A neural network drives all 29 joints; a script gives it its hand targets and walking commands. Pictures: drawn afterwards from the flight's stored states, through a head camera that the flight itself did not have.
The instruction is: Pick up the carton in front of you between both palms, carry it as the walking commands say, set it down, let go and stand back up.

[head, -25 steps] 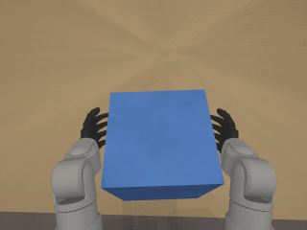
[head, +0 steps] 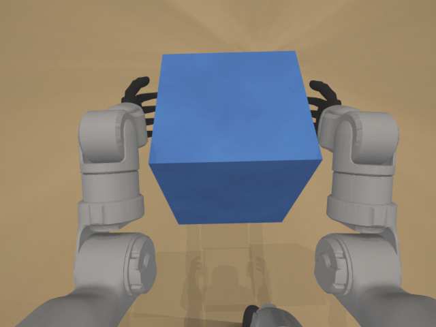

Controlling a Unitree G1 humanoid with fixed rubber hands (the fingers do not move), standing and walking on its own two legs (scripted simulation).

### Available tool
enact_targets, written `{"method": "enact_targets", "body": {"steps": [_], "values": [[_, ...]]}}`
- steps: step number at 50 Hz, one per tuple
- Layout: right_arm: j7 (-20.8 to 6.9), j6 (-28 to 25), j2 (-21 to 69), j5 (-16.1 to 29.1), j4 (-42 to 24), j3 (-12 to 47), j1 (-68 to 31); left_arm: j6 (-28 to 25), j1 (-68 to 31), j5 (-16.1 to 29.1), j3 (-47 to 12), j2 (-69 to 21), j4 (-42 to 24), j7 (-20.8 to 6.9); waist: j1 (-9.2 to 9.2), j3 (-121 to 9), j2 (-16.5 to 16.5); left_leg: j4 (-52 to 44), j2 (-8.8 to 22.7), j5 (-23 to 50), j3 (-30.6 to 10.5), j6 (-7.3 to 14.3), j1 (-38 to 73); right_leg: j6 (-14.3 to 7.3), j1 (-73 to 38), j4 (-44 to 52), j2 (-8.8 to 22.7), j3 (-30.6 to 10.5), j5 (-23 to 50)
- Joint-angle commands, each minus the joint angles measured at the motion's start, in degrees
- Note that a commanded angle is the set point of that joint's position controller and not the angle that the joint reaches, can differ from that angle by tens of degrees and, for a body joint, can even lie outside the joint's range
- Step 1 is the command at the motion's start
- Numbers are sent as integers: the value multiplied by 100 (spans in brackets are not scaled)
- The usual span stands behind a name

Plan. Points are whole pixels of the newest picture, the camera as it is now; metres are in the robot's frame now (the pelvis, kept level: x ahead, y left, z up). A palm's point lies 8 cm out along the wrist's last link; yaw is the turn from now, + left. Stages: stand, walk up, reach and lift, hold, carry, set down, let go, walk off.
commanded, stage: carry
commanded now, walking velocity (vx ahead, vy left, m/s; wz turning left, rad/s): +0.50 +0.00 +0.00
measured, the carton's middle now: (229, 148) +0.40 +0.00 +0.09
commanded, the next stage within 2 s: none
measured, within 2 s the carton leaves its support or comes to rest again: neither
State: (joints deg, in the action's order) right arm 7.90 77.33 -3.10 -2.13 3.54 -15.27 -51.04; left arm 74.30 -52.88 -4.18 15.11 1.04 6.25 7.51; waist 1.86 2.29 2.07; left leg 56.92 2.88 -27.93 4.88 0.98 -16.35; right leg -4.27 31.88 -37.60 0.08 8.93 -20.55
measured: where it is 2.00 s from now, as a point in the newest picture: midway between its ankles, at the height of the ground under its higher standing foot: (222, 101)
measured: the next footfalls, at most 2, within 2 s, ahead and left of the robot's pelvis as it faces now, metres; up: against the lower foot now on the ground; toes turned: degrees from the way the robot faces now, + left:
left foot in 0.32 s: +0.38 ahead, +0.11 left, +0.03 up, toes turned +4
right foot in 0.68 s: +0.63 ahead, -0.08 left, +0.07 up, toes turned -5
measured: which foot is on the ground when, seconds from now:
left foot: up 0.00-0.30, down 0.32-0.70, up 0.72-1.00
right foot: down 0.00-0.34, up 0.36-0.66, down 0.68-1.00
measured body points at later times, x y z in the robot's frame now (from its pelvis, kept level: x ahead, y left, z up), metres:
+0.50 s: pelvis +0.33 +0.04 +0.06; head +0.41 +0.03 +0.50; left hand +0.75 +0.14 +0.19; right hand +0.70 -0.16 +0.18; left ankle +0.34 +0.11 -0.68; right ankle +0.26 -0.08 -0.56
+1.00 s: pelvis +0.64 +0.00 +0.10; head +0.70 +0.00 +0.55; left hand +1.03 +0.20 +0.26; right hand +1.06 -0.10 +0.26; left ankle +0.74 +0.12 -0.57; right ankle +0.58 -0.08 -0.64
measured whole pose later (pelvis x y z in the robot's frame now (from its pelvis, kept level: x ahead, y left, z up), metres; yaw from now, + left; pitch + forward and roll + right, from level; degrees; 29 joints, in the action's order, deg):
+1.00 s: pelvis +0.64 +0.00 +0.10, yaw +0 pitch +6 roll +1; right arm 6.5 77.8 1.2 -6.2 -0.7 -18.4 -49.2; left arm 73.9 -49.4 -0.7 15.8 0.4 2.8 8.8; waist 7.2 1.1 -1.3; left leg 54.3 1.1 -22.6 3.5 2.3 -42.3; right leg -3.3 12.5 -24.9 0.0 5.2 -26.5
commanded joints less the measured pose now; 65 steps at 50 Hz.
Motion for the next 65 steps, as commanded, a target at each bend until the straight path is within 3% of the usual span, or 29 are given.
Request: {"method": "enact_targets", "body": {"steps": [1, 4, 12, 14, 15, 16, 17, 18, 21, 23, 28, 31, 34, 35, 36, 37, 39, 40, 42, 47, 50, 52, 53, 54, 55, 56, 59, 61, 65], "values": [[-1219, -138, 6088, 2146, -541, 3240, -4443, 102, -3755, 2666, -3275, -6152, -463, -1322, 469, -3716, -1385, 2797, -292, -132, -648, 147, -3375, -1372, -5686, 1122, 1936, -3612, 2797], [-1075, -203, 6171, 1899, -954, 3120, -4259, 32, -4260, 2883, -3460, -6558, -1411, -1287, 330, -3570, -618, 2047, 16, 436, -662, 192, -3273, -843, -5144, 1107, 1685, -2605, 2905], [-890, -418, 5409, 1430, -1766, 3690, -3308, -68, -3584, 2787, -4196, -5855, -2373, -1249, 289, -3207, -1076, -1137, -333, 829, 212, 91, -2215, -661, -4358, 1284, 1170, -1078, 3469], [-936, -388, 5264, 1501, -1577, 3828, -3253, -21, -3392, 2776, -4270, -5695, -2015, -1325, 90, -3212, -1234, -1945, -781, 993, 829, 238, -938, -476, -3872, 824, 1104, -640, 4377], [-977, -371, 5264, 1549, -1406, 3859, -3179, 10, -3355, 2792, -4265, -5667, -1825, -1362, -279, -3467, -1121, -2456, -947, 1510, 1042, 372, 372, -266, -3422, 10, 1027, -248, 5015], [-1030, -361, 5270, 1640, -1257, 3878, -3109, 33, -3347, 2740, -4263, -5650, -1657, -1401, -683, -3908, -755, -2483, -592, 1690, 642, 499, 1879, -34, -2617, -906, 875, -153, 4224], [-1088, -360, 5223, 1704, -1112, 3880, -3075, 73, -3362, 2705, -4228, -5651, -1512, -1450, -789, -4684, 633, -2748, 1154, 1179, -2388, 1246, 3456, 342, -1101, -2490, 391, -361, 1988], [-1140, -328, 5309, 1747, -892, 3895, -2882, 116, -3209, 2699, -4196, -5646, -1422, -1461, -914, -4588, 1859, -3412, 1742, 2486, -4419, 1978, 4144, 422, 449, -3934, -552, -707, -1007], [-1345, -314, 6111, 2428, -1385, 4195, -3758, 84, -3277, 2370, -3868, -5840, -1156, -1391, -917, -3476, 95, -2671, 1408, 4721, -2753, 1489, 3769, 183, 1888, -4661, 42, -1075, -718], [-1422, -331, 6437, 2758, -1682, 4279, -4224, 41, -3129, 2091, -3614, -5805, -1136, -1270, -788, -3401, 147, -2836, 1179, 4319, -2306, 1170, 3597, 139, 1797, -3964, 127, -1040, -431], [-1506, -304, 6372, 3052, -1739, 4188, -4585, -17, -2880, 1527, -3354, -5393, -1070, -976, -726, -3110, 308, -3271, 1159, 3867, -1718, 1287, 3048, 182, 1572, -2210, 61, -612, -654], [-1563, -228, 6179, 2987, -1144, 4053, -4386, 48, -2807, 1394, -3318, -5170, -761, -931, -567, -2775, 697, -3429, 874, 3963, -830, 980, 1958, 137, 152, -523, -205, -36, 14], [-1595, -175, 6127, 2832, -473, 3869, -4110, 98, -2860, 1593, -3338, -5243, -275, -1029, 169, -3422, 438, -1676, 639, 5429, 55, 412, 664, -136, -3145, 336, -606, 499, 647], [-1602, -158, 6070, 2730, -368, 3782, -4236, 89, -2797, 1716, -3327, -5348, -128, -1098, 537, -3942, -181, -360, 340, 3687, 63, 184, -444, -439, -4558, 707, 392, -1237, -385], [-1623, -141, 6157, 2614, -291, 3643, -4333, 20, -3028, 1767, -3274, -5315, -82, -1156, 452, -4140, -2059, 1263, -699, 175, -70, -61, -1942, -1421, -5248, 1591, 1925, -4542, 305], [-1564, -129, 6089, 2421, -191, 3570, -4218, 84, -2977, 2019, -3401, -5598, -112, -1227, 365, -3734, -1684, 2395, -629, -355, -751, 84, -2702, -1611, -5168, 1628, 1986, -4920, 956], [-1428, -152, 6116, 2138, -176, 3257, -4031, 81, -3761, 2583, -3662, -6191, -584, -1342, 353, -3248, -498, 2875, -288, 77, -735, 217, -3292, -1293, -4684, 1021, 1709, -3609, 2803], [-1346, -173, 6095, 2011, -205, 3166, -3943, 67, -4076, 2840, -3783, -6434, -792, -1387, 274, -3175, -328, 2562, -178, 302, -753, 237, -3278, -1059, -4475, 1060, 1582, -3227, 2873], [-1180, -225, 5990, 1755, -373, 3044, -3862, 36, -4536, 3184, -3917, -6735, -1103, -1443, 182, -3223, -465, 1990, -118, 482, -627, 248, -3024, -798, -4276, 1271, 1436, -2814, 2280], [-914, -260, 5490, 1302, -559, 2921, -3697, 63, -4630, 3375, -3853, -6519, -1278, -1470, 326, -3024, -692, 262, -109, 324, -236, 112, -3001, -952, -4145, 1605, 1446, -2106, 2236], [-899, -199, 5315, 1208, -323, 2970, -3514, 114, -4246, 3185, -3739, -6326, -836, -1484, 319, -2823, -1043, -1241, -362, 792, 265, 132, -1983, -728, -3634, 1601, 1262, -1427, 2650], [-950, -165, 5347, 1260, -87, 3026, -3507, 137, -4036, 3052, -3639, -6270, -468, -1505, 111, -2864, -1157, -1951, -716, 918, 759, 270, -836, -513, -3262, 1107, 1186, -981, 3609], [-987, -164, 5415, 1310, 59, 3042, -3468, 147, -3969, 3008, -3598, -6282, -311, -1513, -240, -3158, -1019, -2444, -883, 1286, 987, 385, 427, -281, -2857, 306, 1037, -541, 4347], [-1030, -177, 5474, 1385, 188, 3038, -3351, 148, -3925, 2915, -3563, -6290, -194, -1517, -629, -3647, -724, -2405, -586, 1252, 499, 545, 2038, -2, -2038, -682, 868, -342, 3910], [-1076, -200, 5457, 1442, 230, 3052, -3330, 162, -3908, 2823, -3487, -6283, -141, -1530, -760, -4350, 635, -2919, 1168, 53, -2534, 1308, 3417, 377, -587, -2403, 368, -398, 1805], [-1125, -232, 5638, 1558, 272, 3145, -3430, 169, -3940, 2758, -3391, -6249, -83, -1541, -839, -4059, 1662, -3723, 1713, 1159, -4576, 1907, 3808, 429, 928, -3733, -515, -702, -1011], [-1300, -240, 6476, 2405, -575, 3605, -4385, 127, -3770, 2432, -3210, -6286, -164, -1401, -723, -3197, -162, -2985, 1425, 3412, -2975, 1490, 2960, 188, 1804, -4597, 121, -1134, -578], [-1385, -262, 6765, 2821, -1037, 3803, -4932, 90, -3606, 2183, -3068, -6159, -334, -1240, -535, -3247, 20, -3134, 1198, 2801, -2420, 1163, 2687, 150, 1574, -4022, 229, -1124, -318], [-1463, -258, 6726, 3083, -1364, 3845, -5037, 46, -3367, 1779, -3034, -5795, -621, -968, -607, -3169, 308, -3415, 1199, 2620, -1985, 1300, 2624, 184, 1730, -3121, 206, -748, -486]]}}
